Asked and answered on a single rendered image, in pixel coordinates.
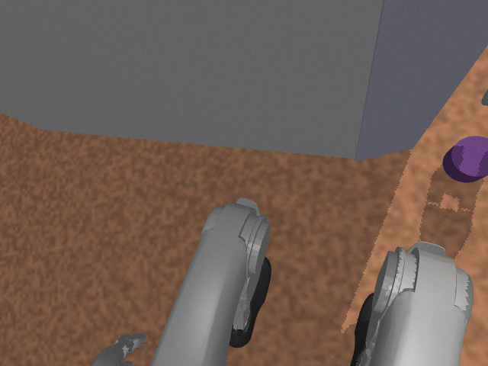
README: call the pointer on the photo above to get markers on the tin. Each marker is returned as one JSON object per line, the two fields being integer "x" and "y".
{"x": 467, "y": 160}

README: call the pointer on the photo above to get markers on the left robot foot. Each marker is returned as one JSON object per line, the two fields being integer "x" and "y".
{"x": 239, "y": 337}

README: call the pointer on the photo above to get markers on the right robot foot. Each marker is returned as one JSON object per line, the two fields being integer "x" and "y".
{"x": 361, "y": 330}

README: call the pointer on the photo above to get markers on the left robot hand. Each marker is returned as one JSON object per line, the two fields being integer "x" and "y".
{"x": 114, "y": 355}

